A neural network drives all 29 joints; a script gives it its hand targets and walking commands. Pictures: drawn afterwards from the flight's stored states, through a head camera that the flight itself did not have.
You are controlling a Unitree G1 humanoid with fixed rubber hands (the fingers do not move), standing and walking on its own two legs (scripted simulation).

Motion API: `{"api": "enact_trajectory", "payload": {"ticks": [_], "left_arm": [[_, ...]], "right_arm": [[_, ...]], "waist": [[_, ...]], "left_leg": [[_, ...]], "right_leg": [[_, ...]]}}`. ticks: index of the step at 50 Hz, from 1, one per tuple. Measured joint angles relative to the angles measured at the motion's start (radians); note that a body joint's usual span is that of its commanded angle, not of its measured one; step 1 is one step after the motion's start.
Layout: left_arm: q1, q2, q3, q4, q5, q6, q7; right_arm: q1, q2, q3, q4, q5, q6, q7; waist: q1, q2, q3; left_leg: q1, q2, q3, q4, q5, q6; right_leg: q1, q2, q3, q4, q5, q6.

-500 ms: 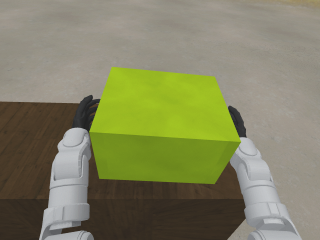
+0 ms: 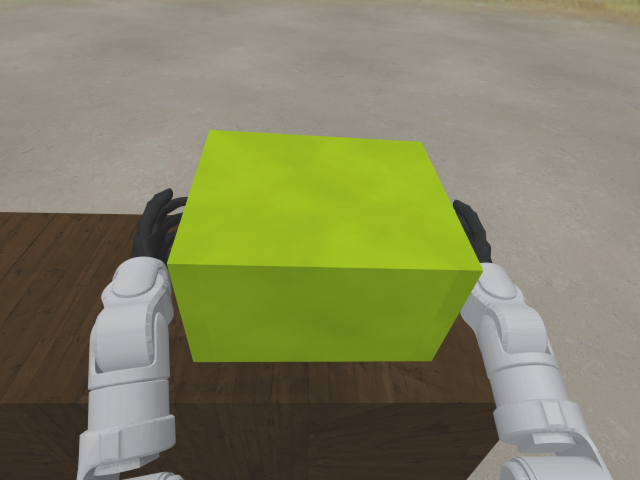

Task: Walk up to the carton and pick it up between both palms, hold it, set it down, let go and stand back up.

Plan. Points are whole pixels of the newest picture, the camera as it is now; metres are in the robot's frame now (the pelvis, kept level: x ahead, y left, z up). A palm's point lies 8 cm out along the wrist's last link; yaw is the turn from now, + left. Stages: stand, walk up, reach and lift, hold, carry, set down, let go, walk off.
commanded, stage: hold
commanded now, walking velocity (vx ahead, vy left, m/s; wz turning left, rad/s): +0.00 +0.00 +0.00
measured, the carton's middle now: (317, 242) +0.38 +0.00 +0.15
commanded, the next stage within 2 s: none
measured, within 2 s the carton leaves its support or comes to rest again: neither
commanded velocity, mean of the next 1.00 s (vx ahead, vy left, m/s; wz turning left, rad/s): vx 0.00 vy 0.00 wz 0.00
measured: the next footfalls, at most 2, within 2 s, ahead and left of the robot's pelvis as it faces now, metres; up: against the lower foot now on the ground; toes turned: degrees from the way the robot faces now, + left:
none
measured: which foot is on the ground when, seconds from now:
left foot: down 0.00-1.00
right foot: down 0.00-1.00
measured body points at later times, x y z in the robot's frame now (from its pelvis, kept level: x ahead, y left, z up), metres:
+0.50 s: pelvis -0.02 +0.00 +0.00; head -0.06 +0.01 +0.45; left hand +0.35 +0.20 +0.18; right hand +0.35 -0.19 +0.15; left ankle +0.02 +0.09 -0.75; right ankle +0.01 -0.10 -0.75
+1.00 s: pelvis -0.01 +0.00 +0.00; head -0.04 +0.01 +0.45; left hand +0.35 +0.19 +0.18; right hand +0.35 -0.19 +0.15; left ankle +0.02 +0.09 -0.75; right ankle +0.01 -0.10 -0.75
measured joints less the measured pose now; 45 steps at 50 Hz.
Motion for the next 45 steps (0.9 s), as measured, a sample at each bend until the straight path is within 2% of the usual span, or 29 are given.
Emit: {"api": "enact_trajectory", "payload": {"ticks": [25,45], "left_arm": [[-0.102,0.012,0.043,0.102,0.024,0.019,-0.027],[-0.055,0.008,0.020,0.021,0.013,0.034,-0.016]], "right_arm": [[-0.074,0.027,-0.046,0.087,-0.042,0.007,0.007],[-0.036,0.015,-0.023,0.020,-0.013,0.013,0.001]], "waist": [[0.006,-0.007,-0.007],[-0.004,-0.007,0.001]], "left_leg": [[-0.010,-0.004,-0.005,-0.010,0.029,0.002],[-0.011,-0.002,-0.004,-0.002,0.014,0.000]], "right_leg": [[-0.018,-0.005,-0.005,0.013,0.014,-0.004],[-0.014,-0.001,-0.003,0.008,0.007,-0.003]]}}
